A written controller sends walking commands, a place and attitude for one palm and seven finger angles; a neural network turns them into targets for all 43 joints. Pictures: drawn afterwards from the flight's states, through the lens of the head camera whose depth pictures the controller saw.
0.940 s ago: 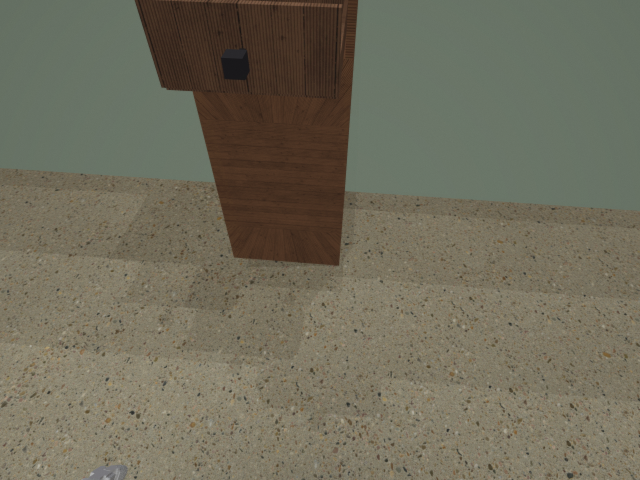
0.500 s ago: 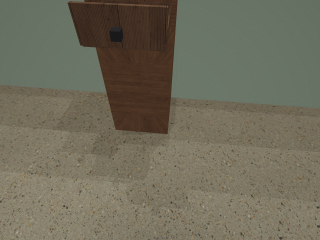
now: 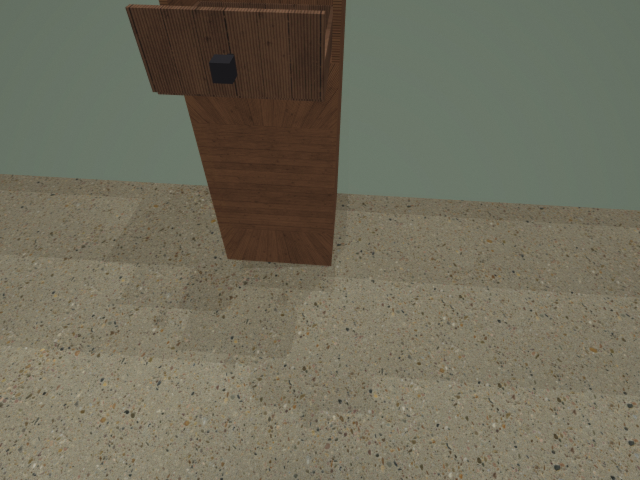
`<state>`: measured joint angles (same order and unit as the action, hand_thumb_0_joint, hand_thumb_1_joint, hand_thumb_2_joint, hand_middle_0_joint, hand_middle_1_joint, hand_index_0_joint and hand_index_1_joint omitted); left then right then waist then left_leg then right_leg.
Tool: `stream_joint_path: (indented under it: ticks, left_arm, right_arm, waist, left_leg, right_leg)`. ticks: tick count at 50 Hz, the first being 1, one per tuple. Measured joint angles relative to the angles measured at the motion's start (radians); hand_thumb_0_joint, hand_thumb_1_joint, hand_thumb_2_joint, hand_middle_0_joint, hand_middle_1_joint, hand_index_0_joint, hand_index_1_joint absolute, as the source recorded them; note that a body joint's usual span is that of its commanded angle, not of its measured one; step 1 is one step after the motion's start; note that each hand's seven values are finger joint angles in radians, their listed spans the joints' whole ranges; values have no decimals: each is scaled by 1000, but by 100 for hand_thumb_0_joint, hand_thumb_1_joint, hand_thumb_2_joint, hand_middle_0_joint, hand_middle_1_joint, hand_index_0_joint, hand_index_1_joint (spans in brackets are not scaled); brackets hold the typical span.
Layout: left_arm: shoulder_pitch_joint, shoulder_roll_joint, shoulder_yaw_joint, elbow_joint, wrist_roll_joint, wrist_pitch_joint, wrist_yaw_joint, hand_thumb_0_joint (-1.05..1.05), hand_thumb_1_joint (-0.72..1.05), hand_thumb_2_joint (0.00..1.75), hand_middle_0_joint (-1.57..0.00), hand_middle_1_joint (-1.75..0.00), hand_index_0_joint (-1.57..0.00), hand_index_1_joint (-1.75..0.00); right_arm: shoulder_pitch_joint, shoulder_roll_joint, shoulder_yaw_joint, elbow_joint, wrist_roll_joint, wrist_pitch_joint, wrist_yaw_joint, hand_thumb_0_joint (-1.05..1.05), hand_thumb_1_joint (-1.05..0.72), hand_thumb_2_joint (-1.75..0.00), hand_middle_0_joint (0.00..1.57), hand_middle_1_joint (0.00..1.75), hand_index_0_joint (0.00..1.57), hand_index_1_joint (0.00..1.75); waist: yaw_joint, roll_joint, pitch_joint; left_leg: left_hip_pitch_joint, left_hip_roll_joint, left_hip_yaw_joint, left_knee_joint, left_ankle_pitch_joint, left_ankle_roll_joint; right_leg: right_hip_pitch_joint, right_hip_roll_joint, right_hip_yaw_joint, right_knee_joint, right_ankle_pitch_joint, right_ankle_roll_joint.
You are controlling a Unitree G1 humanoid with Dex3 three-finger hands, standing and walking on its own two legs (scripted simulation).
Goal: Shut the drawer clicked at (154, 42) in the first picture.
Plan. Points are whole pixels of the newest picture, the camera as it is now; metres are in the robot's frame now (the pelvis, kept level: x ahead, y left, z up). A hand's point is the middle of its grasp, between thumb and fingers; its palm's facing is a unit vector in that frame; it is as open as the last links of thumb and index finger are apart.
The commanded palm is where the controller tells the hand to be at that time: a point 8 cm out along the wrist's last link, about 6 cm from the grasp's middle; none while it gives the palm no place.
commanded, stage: look at it before walking up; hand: left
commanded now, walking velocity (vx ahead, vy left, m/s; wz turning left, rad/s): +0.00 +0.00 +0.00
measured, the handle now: (226, 64) +0.82 +0.24 +0.15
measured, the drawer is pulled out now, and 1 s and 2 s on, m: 0.21 0.21 0.21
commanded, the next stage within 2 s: take the last steps up to it in 0.50 s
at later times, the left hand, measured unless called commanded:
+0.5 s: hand out of the picture +0.08 +0.24 -0.15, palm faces -0.03 -0.94 -0.33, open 7.4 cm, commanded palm none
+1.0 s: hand out of the picture +0.04 +0.22 -0.19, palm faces +0.00 -0.99 -0.16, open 7.4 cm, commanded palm none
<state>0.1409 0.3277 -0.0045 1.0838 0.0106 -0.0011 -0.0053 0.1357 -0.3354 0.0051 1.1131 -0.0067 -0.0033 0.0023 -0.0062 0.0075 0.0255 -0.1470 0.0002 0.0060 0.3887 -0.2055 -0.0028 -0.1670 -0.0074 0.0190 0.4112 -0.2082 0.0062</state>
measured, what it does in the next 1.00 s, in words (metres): shifts its weight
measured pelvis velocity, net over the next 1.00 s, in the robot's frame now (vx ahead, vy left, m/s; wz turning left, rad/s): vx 0.07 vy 0.04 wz -0.03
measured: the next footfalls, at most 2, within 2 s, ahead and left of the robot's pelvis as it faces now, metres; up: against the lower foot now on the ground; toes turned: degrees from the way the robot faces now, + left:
right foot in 1.30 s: +0.30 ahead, -0.10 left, +0.00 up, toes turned -9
left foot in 1.66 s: +0.40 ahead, +0.16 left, +0.00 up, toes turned +10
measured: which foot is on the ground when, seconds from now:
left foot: down 0.00-1.00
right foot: down 0.00-0.92, up 0.94-1.00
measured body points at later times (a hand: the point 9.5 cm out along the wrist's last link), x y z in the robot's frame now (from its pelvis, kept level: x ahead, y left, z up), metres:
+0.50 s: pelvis +0.00 +0.00 +0.00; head +0.01 +0.00 +0.45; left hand +0.08 +0.29 -0.13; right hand +0.08 -0.30 -0.13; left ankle +0.00 +0.12 -0.74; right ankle +0.01 -0.12 -0.74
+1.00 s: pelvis +0.07 +0.04 -0.01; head +0.06 +0.05 +0.44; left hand +0.04 +0.27 -0.18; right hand +0.03 -0.20 -0.16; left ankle +0.00 +0.12 -0.74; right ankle +0.01 -0.10 -0.70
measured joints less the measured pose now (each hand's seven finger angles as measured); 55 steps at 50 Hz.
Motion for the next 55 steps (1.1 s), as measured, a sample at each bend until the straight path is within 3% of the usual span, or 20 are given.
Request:
stream_joint_path:
  ticks: [33, 43, 46, 50, 52, 55]
  left_arm:
    - [3, 7, 1, 6, 0, -5, 2, 1, 91, 89, -20, -30, -20, -30]
    - [124, -80, 15, -8, 6, 9, -4, 0, 91, 89, -20, -30, -20, -30]
    - [180, -107, 25, 2, 6, 9, -5, 0, 91, 89, -20, -30, -20, -30]
    - [214, -138, 30, 34, 10, 25, -4, 1, 91, 89, -20, -30, -20, -30]
    - [201, -147, 35, 35, 10, 22, -8, 1, 91, 89, -20, -30, -20, -30]
    - [157, -159, 41, 14, 10, 17, -15, 1, 91, 89, -20, -30, -20, -30]
  right_arm:
    - [-17, -2, 1, 1, 1, -3, -3, 0, -90, -90, 20, 30, 20, 30]
    - [114, 65, -1, -6, -14, 11, 2, 0, -91, -90, 20, 30, 20, 30]
    - [165, 100, -5, -1, -12, -2, 2, 0, -91, -90, 20, 30, 20, 30]
    - [237, 151, -9, -5, -13, -42, -15, 0, -91, -90, 20, 30, 20, 30]
    - [278, 180, -6, 4, -13, -54, -23, 0, -91, -90, 20, 30, 20, 30]
    - [335, 216, -3, 36, -11, -61, -30, 0, -91, -90, 20, 30, 20, 30]
  waist:
    - [3, -5, 2]
    - [11, 7, -50]
    - [14, -17, -45]
    - [-5, -26, -26]
    - [-17, -26, -9]
    - [-26, -20, 15]
  left_leg:
    - [19, 5, 5, -23, 3, -2]
    - [-47, 25, 17, 162, -156, 15]
    - [-27, 12, 45, 175, -152, 27]
    - [32, -1, 78, 131, -185, 51]
    - [73, -5, 79, 75, -170, 57]
    - [133, -9, 76, -7, -149, 57]
  right_leg:
    - [19, 5, 5, -30, 8, -1]
    - [5, 10, -8, 51, -80, 4]
    - [2, -12, 5, 111, -134, 8]
    - [-135, -20, -31, 471, -257, -23]
    - [-212, -30, -62, 595, -245, -22]
    - [-299, -54, -94, 614, -183, -15]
